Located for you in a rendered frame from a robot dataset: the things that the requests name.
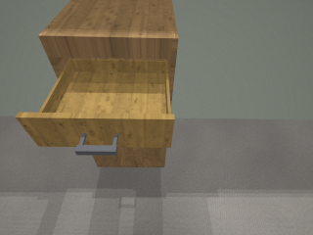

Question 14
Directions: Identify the drawer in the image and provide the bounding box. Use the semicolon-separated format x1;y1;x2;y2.
16;59;175;148

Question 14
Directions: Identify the cabinet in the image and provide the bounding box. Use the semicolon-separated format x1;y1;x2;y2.
38;0;179;167

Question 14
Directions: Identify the handle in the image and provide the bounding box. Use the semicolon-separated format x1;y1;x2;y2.
74;133;118;156

